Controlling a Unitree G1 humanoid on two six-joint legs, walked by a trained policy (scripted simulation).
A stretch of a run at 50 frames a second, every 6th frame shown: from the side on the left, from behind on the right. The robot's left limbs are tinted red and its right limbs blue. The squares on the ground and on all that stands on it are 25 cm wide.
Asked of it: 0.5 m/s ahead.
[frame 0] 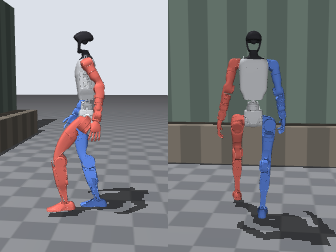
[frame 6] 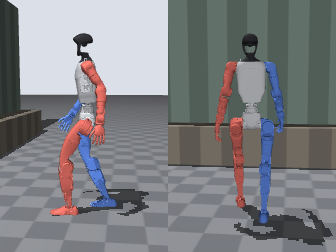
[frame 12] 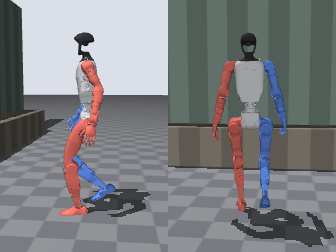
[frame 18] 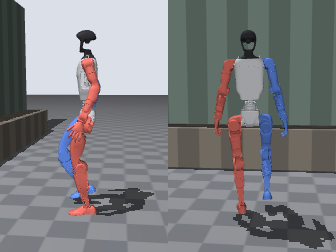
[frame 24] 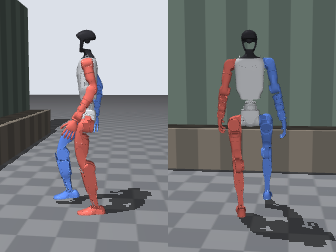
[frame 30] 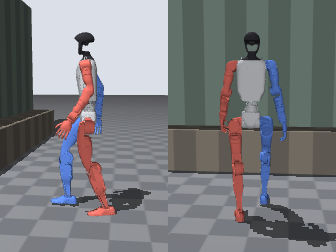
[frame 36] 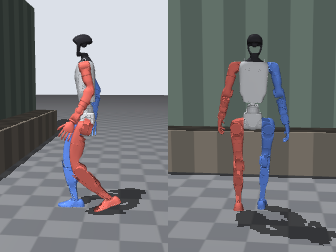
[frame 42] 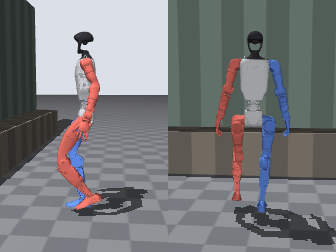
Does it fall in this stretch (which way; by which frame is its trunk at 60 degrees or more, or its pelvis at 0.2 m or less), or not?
no
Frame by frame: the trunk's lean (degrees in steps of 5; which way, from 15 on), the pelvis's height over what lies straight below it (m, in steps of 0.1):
0: 5, 0.8
6: 5, 0.8
12: 5, 0.8
18: 0, 0.8
24: 0, 0.8
30: 5, 0.8
36: 5, 0.8
42: 5, 0.8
